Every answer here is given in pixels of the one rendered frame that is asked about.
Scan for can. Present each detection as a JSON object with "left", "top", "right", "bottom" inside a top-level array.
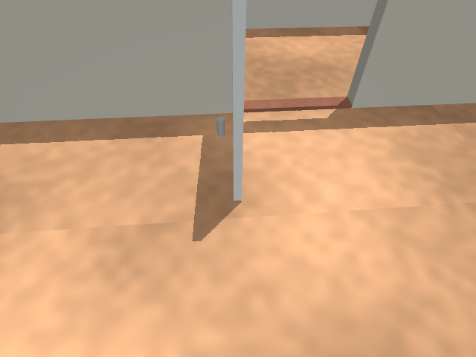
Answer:
[{"left": 216, "top": 117, "right": 225, "bottom": 137}]

